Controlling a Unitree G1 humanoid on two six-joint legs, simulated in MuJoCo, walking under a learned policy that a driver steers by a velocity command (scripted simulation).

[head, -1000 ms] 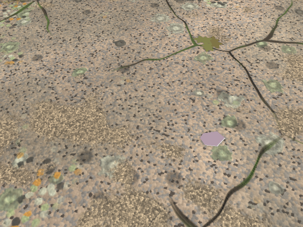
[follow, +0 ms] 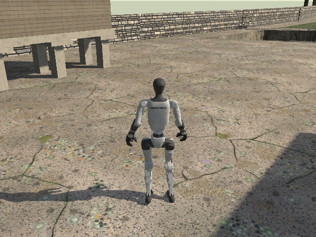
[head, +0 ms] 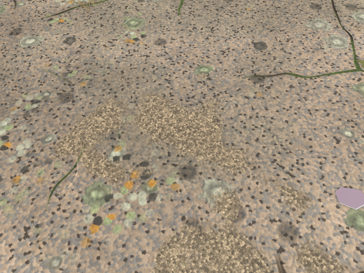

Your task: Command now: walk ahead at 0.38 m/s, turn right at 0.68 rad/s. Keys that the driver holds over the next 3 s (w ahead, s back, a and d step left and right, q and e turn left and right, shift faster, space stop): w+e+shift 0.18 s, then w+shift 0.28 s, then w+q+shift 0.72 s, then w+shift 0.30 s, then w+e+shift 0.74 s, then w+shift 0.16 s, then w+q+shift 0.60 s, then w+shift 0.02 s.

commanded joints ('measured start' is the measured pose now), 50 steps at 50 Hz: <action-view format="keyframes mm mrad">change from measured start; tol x32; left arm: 1 -61 186 48 -91 -11 -11 9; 21 -474 28 -41 -228 79 -2 -127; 26 166 168 21 -45 100 -20 -43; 50 -115 13 -39 39 90 -67 4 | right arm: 1 -81 -69 -27 -108 18 -74 29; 24 444 -179 9 276 -35 -80 -16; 44 -53 -10 46 64 -21 -17 88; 50 450 -247 -58 248 -1 9 19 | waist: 1 -29 -209 8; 7 -136 211 -14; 21 -125 99 181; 26 248 145 -216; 47 -242 -132 -69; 50 -231 246 -26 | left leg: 1 -76 46 -39 -113 -2 -3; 4 422 46 42 -420 357 -34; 6 675 438 -507 -537 -51 78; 18 341 318 15 -721 342 62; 24 417 381 164 -410 1579 76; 26 53 328 139 171 1251 61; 27 -318 144 69 559 75 46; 41 -394 172 159 204 630 69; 50 558 114 -96 -69 615 295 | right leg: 1 32 -214 429 -365 -373 -195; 8 -720 -37 -1 517 -73 -26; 16 -633 16 -31 510 179 -37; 25 256 112 -266 38 29 -195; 28 720 -443 662 -294 -521 -187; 33 169 -254 47 -442 -71 -102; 43 267 -146 -434 -467 1039 39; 47 365 -231 -411 3 1598 47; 48 256 -241 -377 311 1519 33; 50 -300 61 -308 1128 -185 12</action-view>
